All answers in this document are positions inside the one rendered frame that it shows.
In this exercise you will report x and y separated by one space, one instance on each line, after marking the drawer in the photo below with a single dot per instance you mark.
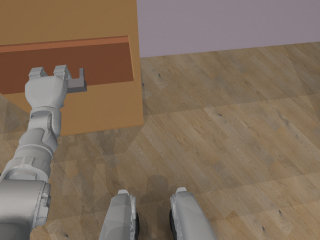
105 60

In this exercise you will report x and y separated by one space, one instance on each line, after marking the left robot thigh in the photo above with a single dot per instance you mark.
120 214

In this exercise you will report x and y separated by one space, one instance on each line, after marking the robot thigh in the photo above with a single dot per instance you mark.
120 214
194 224

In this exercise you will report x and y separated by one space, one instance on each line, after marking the right robot thigh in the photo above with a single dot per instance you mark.
194 224

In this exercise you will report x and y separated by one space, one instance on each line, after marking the handle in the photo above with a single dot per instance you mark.
77 84

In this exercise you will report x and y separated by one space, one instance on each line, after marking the left robot hand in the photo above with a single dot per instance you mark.
47 91

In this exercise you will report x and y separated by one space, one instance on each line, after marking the cabinet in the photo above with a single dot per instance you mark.
103 106

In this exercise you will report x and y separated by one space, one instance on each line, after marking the robot left forearm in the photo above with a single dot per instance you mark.
36 148

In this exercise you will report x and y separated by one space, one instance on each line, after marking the left robot upper arm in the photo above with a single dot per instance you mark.
24 205

